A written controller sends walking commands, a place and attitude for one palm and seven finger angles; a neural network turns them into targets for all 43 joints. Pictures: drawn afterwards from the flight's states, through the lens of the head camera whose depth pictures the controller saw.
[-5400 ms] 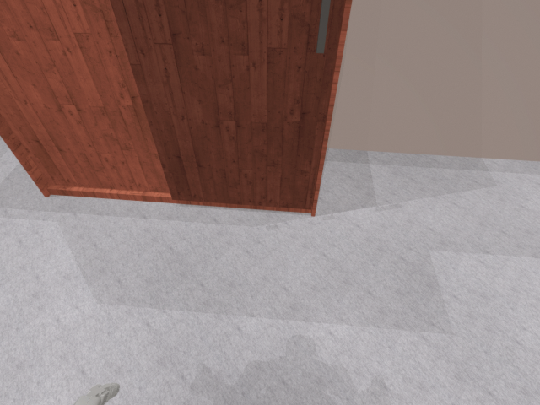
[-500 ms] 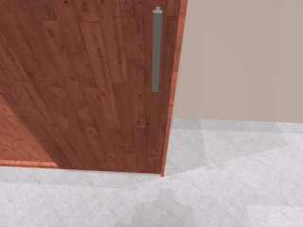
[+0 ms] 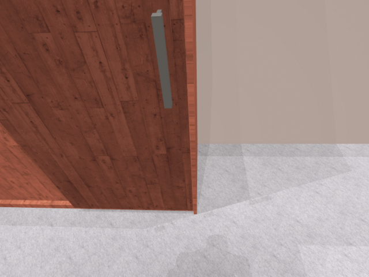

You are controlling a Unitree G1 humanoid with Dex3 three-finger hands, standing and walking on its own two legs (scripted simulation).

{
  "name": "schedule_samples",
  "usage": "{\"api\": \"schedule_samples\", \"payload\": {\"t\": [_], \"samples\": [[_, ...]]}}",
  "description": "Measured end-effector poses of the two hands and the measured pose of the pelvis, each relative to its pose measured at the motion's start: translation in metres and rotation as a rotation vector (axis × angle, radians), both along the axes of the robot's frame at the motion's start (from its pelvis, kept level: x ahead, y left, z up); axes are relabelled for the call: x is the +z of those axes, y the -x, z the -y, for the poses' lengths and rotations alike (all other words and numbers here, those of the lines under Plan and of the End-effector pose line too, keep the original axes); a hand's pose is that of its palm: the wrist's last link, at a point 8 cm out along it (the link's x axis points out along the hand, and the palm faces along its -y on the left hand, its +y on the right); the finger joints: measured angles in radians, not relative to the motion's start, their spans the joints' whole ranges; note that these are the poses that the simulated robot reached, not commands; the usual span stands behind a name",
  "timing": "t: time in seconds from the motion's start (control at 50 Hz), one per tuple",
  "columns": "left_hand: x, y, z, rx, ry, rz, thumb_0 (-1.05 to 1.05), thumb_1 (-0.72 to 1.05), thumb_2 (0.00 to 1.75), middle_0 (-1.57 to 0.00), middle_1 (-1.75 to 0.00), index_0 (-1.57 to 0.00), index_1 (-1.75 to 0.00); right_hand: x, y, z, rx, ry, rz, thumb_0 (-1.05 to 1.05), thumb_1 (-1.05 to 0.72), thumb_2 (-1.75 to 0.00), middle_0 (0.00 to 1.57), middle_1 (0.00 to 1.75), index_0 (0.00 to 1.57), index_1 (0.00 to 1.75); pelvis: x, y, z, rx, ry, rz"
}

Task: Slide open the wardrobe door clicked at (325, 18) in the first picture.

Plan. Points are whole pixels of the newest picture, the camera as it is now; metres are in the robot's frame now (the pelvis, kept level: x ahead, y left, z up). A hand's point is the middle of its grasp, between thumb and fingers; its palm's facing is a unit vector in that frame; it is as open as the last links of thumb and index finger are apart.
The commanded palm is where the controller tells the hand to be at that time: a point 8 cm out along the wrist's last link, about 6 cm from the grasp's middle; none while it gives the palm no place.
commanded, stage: come to a stop and stand still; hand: right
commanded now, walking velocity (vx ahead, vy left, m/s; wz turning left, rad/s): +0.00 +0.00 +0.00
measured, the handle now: (164, 63) +0.58 +0.09 +0.19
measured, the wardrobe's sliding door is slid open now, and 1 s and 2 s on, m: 0.00 0.00 0.00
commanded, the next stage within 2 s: look again from close up in 0.58 s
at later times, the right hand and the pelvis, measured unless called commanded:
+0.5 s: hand out of the picture +0.02 -0.31 -0.17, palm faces +0.01 +0.97 -0.23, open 7.3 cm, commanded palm none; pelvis -0.02 -0.10 +0.01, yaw +3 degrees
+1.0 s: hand out of the picture +0.04 -0.25 -0.16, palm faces -0.01 +0.98 -0.19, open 7.2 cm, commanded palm none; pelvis -0.03 -0.07 +0.01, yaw +2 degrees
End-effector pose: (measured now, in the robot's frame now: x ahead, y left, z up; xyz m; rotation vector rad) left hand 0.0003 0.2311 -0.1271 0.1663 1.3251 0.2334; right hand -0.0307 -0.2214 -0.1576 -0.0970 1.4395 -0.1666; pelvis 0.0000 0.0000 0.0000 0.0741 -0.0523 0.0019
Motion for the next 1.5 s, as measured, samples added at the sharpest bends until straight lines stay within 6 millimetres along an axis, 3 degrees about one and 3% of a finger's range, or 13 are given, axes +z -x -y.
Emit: {"api": "schedule_samples", "payload": {"t": [0.1, 0.18, 0.24, 0.32, 0.4, 0.46, 0.64, 0.76, 0.86, 0.96, 1.1, 1.3, 1.5], "samples": [[0.009, 0.008, 0.017, -0.006, -0.023, -0.046, 0.01, 0.92, 0.9, -0.2, -0.3, -0.2, -0.3, 0.009, 0.003, 0.011, -0.04, -0.038, 0.037, 0.0, -0.91, -0.89, 0.2, 0.3, 0.2, 0.3, 0.01, 0.004, 0.025, 0.016, 0.014, -0.002], [0.01, -0.014, 0.025, -0.022, -0.046, -0.024, 0.01, 0.91, 0.9, -0.2, -0.3, -0.2, -0.3, 0.007, 0.047, 0.038, -0.098, 0.01, -0.01, 0.0, -0.91, -0.89, 0.2, 0.3, 0.2, 0.3, 0.003, 0.017, 0.047, 0.019, 0.038, -0.016], [0.021, -0.026, 0.04, -0.023, -0.06, 0.096, 0.01, 0.91, 0.9, -0.2, -0.3, -0.2, -0.3, -0.005, 0.054, 0.065, -0.022, 0.0, -0.093, 0.0, -0.91, -0.89, 0.2, 0.3, 0.2, 0.3, -0.001, 0.019, 0.061, 0.023, 0.058, -0.024], [0.003, -0.018, 0.064, -0.028, -0.09, 0.13, 0.01, 0.91, 0.9, -0.2, -0.3, -0.2, -0.3, -0.022, 0.034, 0.103, 0.014, 0.011, -0.054, 0.0, -0.91, -0.89, 0.2, 0.3, 0.2, 0.3, -0.019, 0.025, 0.088, 0.039, 0.07, -0.021], [-0.004, -0.002, 0.101, -0.039, -0.023, 0.066, 0.01, 0.91, 0.9, -0.2, -0.29, -0.2, -0.3, -0.006, -0.002, 0.13, 0.026, 0.053, 0.047, 0.01, -0.91, -0.89, 0.2, 0.3, 0.2, 0.3, -0.01, 0.024, 0.099, 0.051, 0.07, -0.024], [0.0, 0.01, 0.108, -0.029, -0.013, 0.027, 0.02, 0.95, 0.9, -0.2, -0.3, -0.21, -0.3, 0.011, -0.03, 0.138, 0.053, 0.069, 0.114, 0.0, -0.92, -0.9, 0.19, 0.3, 0.2, 0.3, 0.0, 0.023, 0.102, 0.051, 0.068, -0.046], [0.003, 0.044, 0.087, 0.037, 0.004, -0.05, 0.01, 0.92, 0.9, -0.21, -0.3, -0.21, -0.31, 0.041, -0.097, 0.115, 0.155, 0.067, 0.235, 0.0, -0.91, -0.9, 0.19, 0.3, 0.19, 0.3, 0.013, 0.027, 0.091, 0.052, 0.069, -0.093], [-0.004, 0.053, 0.069, 0.052, 0.006, -0.081, 0.01, 0.91, 0.9, -0.2, -0.3, -0.2, -0.3, 0.036, -0.106, 0.086, 0.175, 0.05, 0.269, 0.0, -0.91, -0.9, 0.2, 0.3, 0.2, 0.3, 0.008, 0.027, 0.08, 0.039, 0.063, -0.065], [0.0, 0.043, 0.07, 0.031, 0.009, -0.059, 0.01, 0.91, 0.9, -0.2, -0.3, -0.2, -0.3, 0.028, -0.094, 0.067, 0.129, 0.002, 0.263, 0.0, -0.92, -0.89, 0.2, 0.3, 0.2, 0.3, 0.01, 0.024, 0.074, 0.039, 0.079, -0.038], [-0.001, 0.026, 0.078, -0.003, 0.04, -0.018, 0.01, 0.91, 0.9, -0.2, -0.3, -0.2, -0.3, 0.03, -0.074, 0.071, 0.107, 0.022, 0.236, -0.02, -0.95, -0.89, 0.2, 0.3, 0.2, 0.3, 0.013, 0.029, 0.071, 0.039, 0.078, -0.034], [-0.002, 0.018, 0.076, -0.02, 0.048, 0.008, 0.01, 0.93, 0.9, -0.2, -0.3, -0.2, -0.3, 0.033, -0.024, 0.08, 0.089, 0.05, 0.122, -0.01, -0.93, -0.89, 0.2, 0.3, 0.2, 0.3, 0.015, 0.035, 0.072, 0.041, 0.079, -0.029], [0.0, 0.033, 0.079, -0.038, 0.051, -0.034, 0.01, 0.92, 0.9, -0.2, -0.3, -0.2, -0.3, 0.03, 0.033, 0.071, 0.05, 0.016, 0.001, 0.0, -0.92, -0.9, 0.2, 0.3, 0.2, 0.3, 0.017, 0.042, 0.073, 0.038, 0.08, -0.025], [0.0, 0.054, 0.091, -0.025, 0.063, -0.083, 0.01, 0.91, 0.9, -0.2, -0.3, -0.2, -0.3, 0.026, 0.043, 0.06, 0.043, -0.027, -0.017, 0.0, -0.91, -0.89, 0.2, 0.3, 0.2, 0.3, 0.018, 0.043, 0.077, 0.036, 0.078, -0.03]]}}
